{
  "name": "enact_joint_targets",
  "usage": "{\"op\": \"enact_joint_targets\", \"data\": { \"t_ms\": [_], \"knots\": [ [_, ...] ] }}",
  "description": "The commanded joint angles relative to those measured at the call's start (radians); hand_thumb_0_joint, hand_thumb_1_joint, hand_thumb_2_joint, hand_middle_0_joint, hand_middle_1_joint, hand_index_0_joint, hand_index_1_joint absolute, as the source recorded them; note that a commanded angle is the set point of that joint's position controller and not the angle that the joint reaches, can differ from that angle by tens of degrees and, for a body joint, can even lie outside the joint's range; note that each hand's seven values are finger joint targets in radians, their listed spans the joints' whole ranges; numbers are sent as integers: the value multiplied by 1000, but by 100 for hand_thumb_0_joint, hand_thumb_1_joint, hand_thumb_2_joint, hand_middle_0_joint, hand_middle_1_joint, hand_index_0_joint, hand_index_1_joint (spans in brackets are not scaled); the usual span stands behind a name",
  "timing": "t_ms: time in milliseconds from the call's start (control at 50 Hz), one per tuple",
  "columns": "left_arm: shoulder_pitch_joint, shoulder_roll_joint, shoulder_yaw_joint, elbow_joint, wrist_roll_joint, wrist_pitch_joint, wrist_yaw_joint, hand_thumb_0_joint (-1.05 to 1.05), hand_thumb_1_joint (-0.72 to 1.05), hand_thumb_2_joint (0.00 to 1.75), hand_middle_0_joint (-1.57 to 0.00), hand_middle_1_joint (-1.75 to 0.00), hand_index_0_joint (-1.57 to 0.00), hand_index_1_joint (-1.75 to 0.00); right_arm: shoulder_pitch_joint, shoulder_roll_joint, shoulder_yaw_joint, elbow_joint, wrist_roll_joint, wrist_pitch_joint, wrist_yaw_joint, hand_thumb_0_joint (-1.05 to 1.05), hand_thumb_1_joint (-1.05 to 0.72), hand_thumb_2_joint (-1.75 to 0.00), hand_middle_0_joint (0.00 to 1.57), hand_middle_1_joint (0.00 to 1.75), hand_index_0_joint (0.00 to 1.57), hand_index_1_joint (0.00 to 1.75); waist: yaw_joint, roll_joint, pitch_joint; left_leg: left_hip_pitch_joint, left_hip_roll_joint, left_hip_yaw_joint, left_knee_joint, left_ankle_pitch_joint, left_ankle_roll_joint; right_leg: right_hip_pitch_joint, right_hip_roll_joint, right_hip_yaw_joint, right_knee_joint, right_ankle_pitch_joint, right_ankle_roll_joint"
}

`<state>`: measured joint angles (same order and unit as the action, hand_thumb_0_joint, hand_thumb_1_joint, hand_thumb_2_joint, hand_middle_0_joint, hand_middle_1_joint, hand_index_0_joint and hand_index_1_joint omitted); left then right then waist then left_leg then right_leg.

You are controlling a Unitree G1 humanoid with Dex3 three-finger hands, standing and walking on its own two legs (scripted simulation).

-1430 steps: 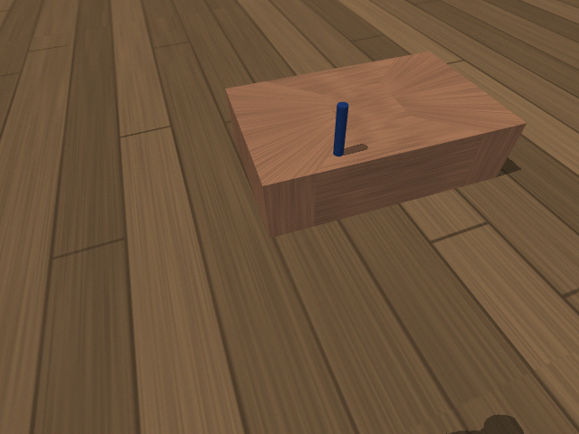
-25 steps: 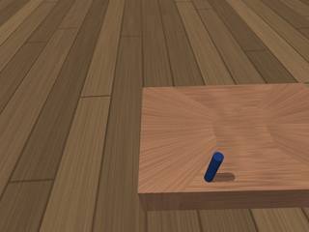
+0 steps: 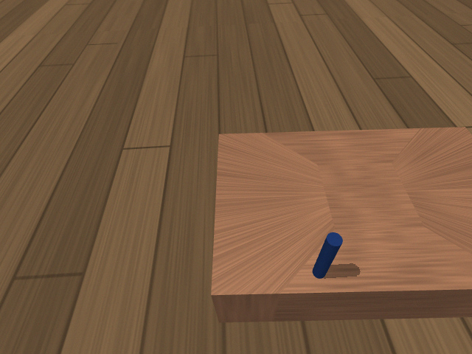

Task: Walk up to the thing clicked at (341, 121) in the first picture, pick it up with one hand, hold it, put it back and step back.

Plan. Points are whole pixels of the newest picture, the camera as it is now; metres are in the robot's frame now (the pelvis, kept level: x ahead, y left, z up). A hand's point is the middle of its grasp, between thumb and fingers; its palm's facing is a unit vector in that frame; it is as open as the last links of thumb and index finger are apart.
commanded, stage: stand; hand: right
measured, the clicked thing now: (325, 257) +0.44 -0.23 -0.34
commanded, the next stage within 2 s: step back in 0.04 s
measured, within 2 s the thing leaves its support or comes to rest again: neither
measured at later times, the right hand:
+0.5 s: hand out of the picture -0.01 -0.25 -0.17, palm faces -0.01 +0.90 -0.43, open 7.4 cm
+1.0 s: hand out of the picture -0.08 -0.24 -0.17, palm faces +0.06 +0.94 -0.35, open 7.4 cm
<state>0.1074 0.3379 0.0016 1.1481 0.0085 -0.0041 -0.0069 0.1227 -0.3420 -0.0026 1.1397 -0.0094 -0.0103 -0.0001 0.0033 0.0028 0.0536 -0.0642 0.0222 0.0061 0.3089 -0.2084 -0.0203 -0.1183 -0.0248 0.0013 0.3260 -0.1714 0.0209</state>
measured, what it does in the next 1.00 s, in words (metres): walks backwards: left foot, then right foot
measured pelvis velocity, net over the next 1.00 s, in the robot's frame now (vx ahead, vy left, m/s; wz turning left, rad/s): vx -0.17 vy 0.02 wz -0.08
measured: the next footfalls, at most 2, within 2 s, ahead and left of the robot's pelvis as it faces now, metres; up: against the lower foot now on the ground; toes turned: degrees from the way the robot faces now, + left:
left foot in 0.46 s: -0.08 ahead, +0.14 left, +0.00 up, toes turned -2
right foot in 0.84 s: -0.11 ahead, -0.08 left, +0.00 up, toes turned +0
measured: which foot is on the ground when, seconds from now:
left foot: down 0.00-0.28, up 0.30-0.44, down 0.46-0.88, up 0.90-1.00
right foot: down 0.00-0.46, up 0.48-0.82, down 0.84-1.00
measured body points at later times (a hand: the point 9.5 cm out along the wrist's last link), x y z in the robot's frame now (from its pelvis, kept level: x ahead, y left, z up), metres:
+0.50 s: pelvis -0.08 +0.04 -0.04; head -0.01 +0.05 +0.41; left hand +0.07 +0.34 -0.16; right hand -0.01 -0.30 -0.15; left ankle -0.12 +0.14 -0.75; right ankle +0.00 -0.13 -0.74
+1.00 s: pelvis -0.17 +0.02 -0.02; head -0.10 +0.00 +0.43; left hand -0.03 +0.32 -0.13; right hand -0.09 -0.29 -0.15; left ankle -0.19 +0.17 -0.68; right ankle -0.15 -0.08 -0.75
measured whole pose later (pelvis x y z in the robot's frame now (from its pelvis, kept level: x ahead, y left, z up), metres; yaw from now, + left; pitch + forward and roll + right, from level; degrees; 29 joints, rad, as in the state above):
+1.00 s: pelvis -0.17 +0.02 -0.02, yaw -5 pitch -2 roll +2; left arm 0.12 0.34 0.06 0.83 0.02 0.04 0.00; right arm 0.12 -0.37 -0.04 0.87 0.01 0.05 -0.02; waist 0.01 0.00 0.19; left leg -0.42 -0.10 -0.09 1.09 -0.55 0.00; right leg -0.29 0.02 0.07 0.61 -0.29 -0.04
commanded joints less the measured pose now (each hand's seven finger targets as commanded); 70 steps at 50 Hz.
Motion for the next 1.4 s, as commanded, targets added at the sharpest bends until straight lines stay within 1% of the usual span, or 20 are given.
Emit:
{"op": "enact_joint_targets", "data": {
  "t_ms": [0,80,180,300,400,460,500,540,600,700,820,840,880,960,1100,1180,1220,1240,1320,1380],
  "knots": [
    [-33,207,37,-57,-1,-24,18,0,90,90,-20,-30,-20,-30,-31,-215,-38,-52,-2,-21,-14,0,-90,-90,20,30,20,30,-3,15,-61,-25,108,-67,-53,147,32,20,-104,80,-46,163,-35],
    [-12,255,87,-135,-16,-7,30,0,90,90,-20,-30,-20,-30,-30,-245,-69,-104,11,12,-9,0,-90,-90,20,30,20,30,-11,-5,-56,-82,110,-71,95,384,82,-21,-65,69,127,355,-57],
    [-19,252,88,-205,-5,9,27,0,90,90,-20,-30,-20,-30,-49,-256,-90,-169,11,33,-4,0,-90,-90,20,30,20,30,-14,11,-150,-96,83,-57,207,260,112,-57,-79,110,184,296,-99],
    [-59,343,122,-279,26,13,30,0,90,90,-20,-30,-20,-30,23,-209,-94,-206,3,65,7,0,-90,-90,20,30,20,30,-2,-222,-118,-201,-78,-37,674,-388,64,-192,-335,357,29,287,-306],
    [-170,291,107,-357,33,25,36,0,90,90,-20,-30,-20,-30,152,-233,-109,-207,7,44,7,0,-90,-90,20,30,20,30,-73,-190,-131,-133,-24,-39,375,-174,81,-233,-194,200,224,196,-171],
    [-124,200,97,-376,8,42,45,0,90,90,-20,-30,-20,-30,114,-352,-139,-237,-41,21,-12,0,-90,-90,20,30,20,30,-44,205,-60,-45,245,-429,90,559,126,-473,143,134,623,-410,-52],
    [-36,198,95,-368,10,49,51,0,90,90,-20,-30,-20,-30,58,-365,-133,-276,-33,21,-17,0,-90,-90,20,30,20,30,-23,169,-86,-67,299,-388,126,706,187,-455,154,190,756,-450,-44],
    [-95,231,112,-353,17,48,57,0,90,90,-20,-30,-20,-30,9,-344,-134,-294,-36,16,-29,0,-90,-90,20,30,20,30,-33,195,-51,-143,302,-397,97,547,233,-426,137,224,854,-403,-33],
    [-13,227,114,-347,8,45,44,0,90,90,-20,-30,-20,-30,-22,-271,-115,-318,-28,9,-42,0,-90,-90,20,30,20,30,17,161,-63,14,199,-244,202,623,215,-482,131,193,856,-295,-28],
    [-56,209,118,-399,17,27,32,0,90,90,-20,-30,-20,-30,93,-273,-124,-314,-11,11,-47,0,-90,-90,20,30,20,30,-49,101,-101,125,226,-248,237,591,248,-417,84,123,572,-301,-2],
    [85,204,129,-349,23,12,26,0,90,90,-20,-30,-20,-30,31,-263,-110,-342,9,30,-33,0,-90,-90,20,30,20,30,9,77,-177,-94,128,-137,381,389,140,-23,36,70,74,101,-69],
    [97,269,143,-355,33,5,29,0,90,90,-20,-30,-20,-30,17,-232,-98,-357,20,27,-32,0,-90,-90,20,30,20,30,15,-52,-197,-252,56,-121,464,215,90,79,-82,263,124,317,-118],
    [13,358,155,-400,28,10,28,0,90,90,-20,-30,-20,-30,4,-225,-101,-355,14,41,-45,0,-90,-90,20,30,20,30,41,-293,-95,-334,-100,-89,805,-456,27,-113,-363,567,64,489,-368],
    [-45,243,136,-432,13,18,35,0,90,90,-20,-30,-20,-30,82,-234,-94,-311,18,37,-38,0,-90,-90,20,30,20,30,-10,-126,-59,-369,-141,-152,886,-352,18,-91,-186,266,124,491,-255],
    [38,250,132,-455,31,34,36,0,90,90,-20,-30,-20,-30,73,-209,-82,-343,4,19,-43,0,-90,-90,20,30,20,30,34,-211,-131,-349,-56,-48,454,-313,1,96,-176,243,199,484,-237],
    [-3,249,121,-477,11,55,23,0,90,90,-20,-30,-20,-30,143,-222,-107,-313,-19,6,-33,0,-90,-90,20,30,20,30,-16,-155,-143,-119,-31,-48,106,55,39,-84,-111,214,302,222,-137],
    [12,190,115,-485,7,55,22,0,90,90,-20,-30,-20,-30,67,-368,-137,-341,-39,4,-25,0,-90,-90,20,30,20,30,-2,192,-111,-25,312,-485,12,219,196,-423,149,86,585,-382,-50],
    [-48,232,138,-487,24,56,38,0,90,90,-20,-30,-20,-30,65,-422,-149,-359,-30,4,-22,0,-90,-90,20,30,20,30,-65,225,-87,-220,441,-570,-5,243,334,-338,132,171,786,-505,-25],
    [85,236,147,-412,5,61,23,0,90,90,-20,-30,-20,-30,-84,-283,-112,-390,-36,-3,-32,0,-90,-90,20,30,20,30,55,117,-13,-233,224,-228,53,296,224,-376,158,218,994,-311,-33],
    [100,223,149,-405,13,56,16,0,90,90,-20,-30,-20,-30,-9,-261,-112,-382,-25,-3,-29,0,-90,-90,20,30,20,30,22,134,-34,-101,193,-212,94,306,224,-389,142,188,919,-289,8]
  ]
}}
